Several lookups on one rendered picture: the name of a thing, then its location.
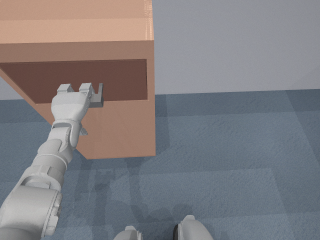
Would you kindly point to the robot left forearm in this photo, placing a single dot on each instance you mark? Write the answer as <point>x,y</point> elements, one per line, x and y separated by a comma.
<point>50,164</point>

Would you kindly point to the left robot hand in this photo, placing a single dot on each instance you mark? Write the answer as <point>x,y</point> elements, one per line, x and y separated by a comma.
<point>71,105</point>

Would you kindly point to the robot left shin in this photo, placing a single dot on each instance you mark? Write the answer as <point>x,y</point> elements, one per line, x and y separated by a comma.
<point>130,228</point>

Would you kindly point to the cabinet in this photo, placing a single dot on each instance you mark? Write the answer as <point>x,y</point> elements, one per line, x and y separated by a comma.
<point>86,30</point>

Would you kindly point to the robot left upper arm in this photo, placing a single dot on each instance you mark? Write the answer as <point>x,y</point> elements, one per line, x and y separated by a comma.
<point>31,213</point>

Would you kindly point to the handle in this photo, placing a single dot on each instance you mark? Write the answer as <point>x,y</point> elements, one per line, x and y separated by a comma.
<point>97,100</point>

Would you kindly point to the robot left thigh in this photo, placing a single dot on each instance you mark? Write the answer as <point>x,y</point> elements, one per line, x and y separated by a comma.
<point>130,234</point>

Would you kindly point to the drawer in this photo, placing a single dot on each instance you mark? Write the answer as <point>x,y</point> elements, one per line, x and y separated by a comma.
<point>123,79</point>

